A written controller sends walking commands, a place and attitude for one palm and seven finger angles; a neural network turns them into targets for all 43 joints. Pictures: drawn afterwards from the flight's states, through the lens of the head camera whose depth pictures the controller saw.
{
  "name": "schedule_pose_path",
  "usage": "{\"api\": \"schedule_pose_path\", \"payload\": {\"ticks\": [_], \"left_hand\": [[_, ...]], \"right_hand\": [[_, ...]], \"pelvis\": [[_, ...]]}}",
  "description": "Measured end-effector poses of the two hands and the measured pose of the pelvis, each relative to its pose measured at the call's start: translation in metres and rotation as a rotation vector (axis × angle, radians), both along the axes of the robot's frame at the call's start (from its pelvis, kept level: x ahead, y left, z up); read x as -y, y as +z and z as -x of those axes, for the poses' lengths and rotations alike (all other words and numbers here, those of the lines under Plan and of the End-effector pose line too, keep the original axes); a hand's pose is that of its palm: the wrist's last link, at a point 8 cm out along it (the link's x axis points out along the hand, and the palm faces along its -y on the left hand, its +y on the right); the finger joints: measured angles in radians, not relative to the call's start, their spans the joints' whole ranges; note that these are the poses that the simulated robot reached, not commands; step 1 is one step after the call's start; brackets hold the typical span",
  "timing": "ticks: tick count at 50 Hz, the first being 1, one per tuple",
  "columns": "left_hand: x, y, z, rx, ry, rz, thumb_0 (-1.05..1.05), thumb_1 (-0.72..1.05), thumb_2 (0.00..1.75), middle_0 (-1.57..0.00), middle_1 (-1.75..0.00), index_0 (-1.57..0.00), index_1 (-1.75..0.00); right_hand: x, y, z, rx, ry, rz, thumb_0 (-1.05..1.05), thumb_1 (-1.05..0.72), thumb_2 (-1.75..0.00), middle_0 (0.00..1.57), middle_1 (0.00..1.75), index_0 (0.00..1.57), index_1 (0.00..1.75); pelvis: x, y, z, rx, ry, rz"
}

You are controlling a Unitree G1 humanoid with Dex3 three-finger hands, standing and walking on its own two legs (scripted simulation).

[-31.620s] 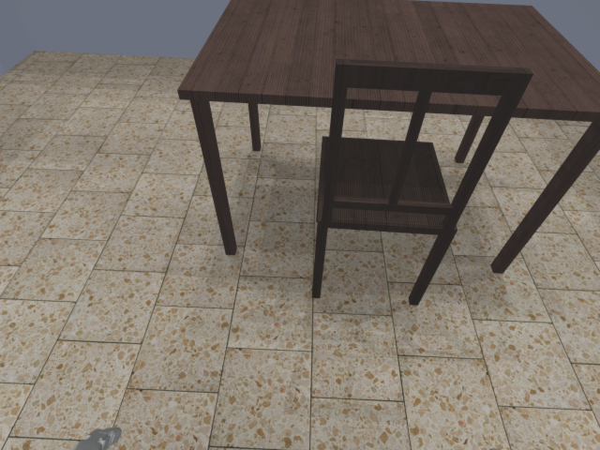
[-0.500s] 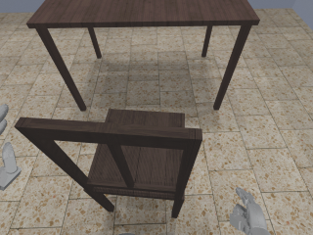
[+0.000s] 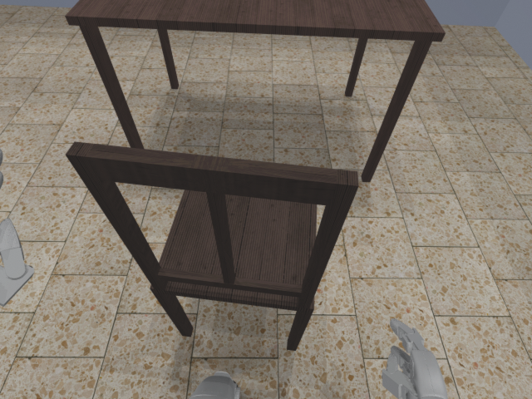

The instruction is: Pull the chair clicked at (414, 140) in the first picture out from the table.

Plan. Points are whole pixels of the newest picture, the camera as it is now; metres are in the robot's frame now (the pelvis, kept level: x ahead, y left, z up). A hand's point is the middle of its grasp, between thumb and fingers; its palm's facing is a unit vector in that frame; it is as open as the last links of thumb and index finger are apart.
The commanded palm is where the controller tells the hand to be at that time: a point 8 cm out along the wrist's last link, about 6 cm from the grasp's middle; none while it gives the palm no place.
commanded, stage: step back with the hand held close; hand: left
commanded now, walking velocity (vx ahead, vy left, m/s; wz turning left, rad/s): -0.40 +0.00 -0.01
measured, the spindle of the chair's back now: (223, 243) +0.38 +0.11 -0.06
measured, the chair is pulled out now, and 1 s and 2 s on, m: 0.61 0.61 0.61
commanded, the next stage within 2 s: stop stepping back and stand still in 0.60 s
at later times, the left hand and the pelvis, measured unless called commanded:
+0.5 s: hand (24, 337) +0.14 +0.21 +0.20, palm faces +0.30 -0.78 -0.55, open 7.4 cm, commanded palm +0.08 +0.28 +0.19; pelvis -0.06 -0.02 +0.01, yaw -1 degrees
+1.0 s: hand out of the picture +0.07 +0.22 +0.21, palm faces +0.39 -0.73 -0.56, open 7.4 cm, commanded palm +0.02 +0.26 +0.19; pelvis -0.13 -0.03 +0.01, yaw -1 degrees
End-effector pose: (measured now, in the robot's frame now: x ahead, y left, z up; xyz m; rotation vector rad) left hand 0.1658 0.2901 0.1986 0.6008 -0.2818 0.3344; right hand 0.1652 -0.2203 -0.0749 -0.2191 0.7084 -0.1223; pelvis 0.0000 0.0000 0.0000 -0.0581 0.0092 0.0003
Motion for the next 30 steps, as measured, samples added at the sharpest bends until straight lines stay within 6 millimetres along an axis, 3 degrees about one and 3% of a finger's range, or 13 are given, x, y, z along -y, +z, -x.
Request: {"api": "schedule_pose_path", "payload": {"ticks": [5, 9, 14, 20, 24, 30], "left_hand": [[0.005, 0.009, 0.014, 0.013, -0.022, -0.039, 0.01, 0.89, 0.89, -0.21, -0.30, -0.21, -0.30], [-0.009, 0.011, 0.017, 0.046, -0.009, -0.050, 0.01, 0.89, 0.89, -0.22, -0.30, -0.21, -0.30], [-0.019, 0.005, 0.017, 0.055, 0.019, -0.015, 0.01, 0.89, 0.90, -0.21, -0.30, -0.21, -0.30], [0.015, 0.002, 0.032, 0.037, -0.069, -0.010, 0.01, 0.89, 0.90, -0.21, -0.30, -0.21, -0.30], [0.036, 0.016, 0.053, 0.020, -0.131, -0.068, 0.01, 0.89, 0.89, -0.21, -0.30, -0.21, -0.30], [0.014, 0.019, 0.066, -0.022, 0.003, -0.067, 0.00, 0.89, 0.89, -0.22, -0.30, -0.21, -0.30]], "right_hand": [[0.005, -0.007, 0.014, -0.040, -0.007, 0.008, 0.01, -0.90, -0.90, 0.20, 0.30, 0.20, 0.30], [0.011, -0.010, 0.024, -0.050, -0.053, 0.031, 0.01, -0.91, -0.90, 0.20, 0.30, 0.20, 0.30], [0.008, 0.000, 0.034, -0.005, -0.070, 0.026, 0.01, -0.91, -0.90, 0.20, 0.30, 0.20, 0.30], [0.014, 0.000, 0.050, 0.023, -0.012, 0.008, 0.01, -0.91, -0.90, 0.20, 0.30, 0.20, 0.30], [0.025, -0.005, 0.067, -0.035, -0.007, -0.002, 0.01, -0.91, -0.90, 0.20, 0.30, 0.20, 0.30], [0.040, 0.003, 0.085, -0.095, -0.096, 0.012, 0.01, -0.91, -0.90, 0.20, 0.30, 0.20, 0.30]], "pelvis": [[0.000, 0.000, 0.008, -0.009, -0.007, -0.019], [-0.008, -0.003, 0.012, 0.001, -0.012, -0.011], [-0.005, 0.001, 0.024, -0.001, -0.018, -0.010], [0.011, -0.001, 0.047, -0.022, -0.030, -0.003], [0.020, 0.004, 0.060, -0.019, -0.009, 0.001], [0.017, 0.018, 0.062, -0.055, -0.020, -0.087]]}}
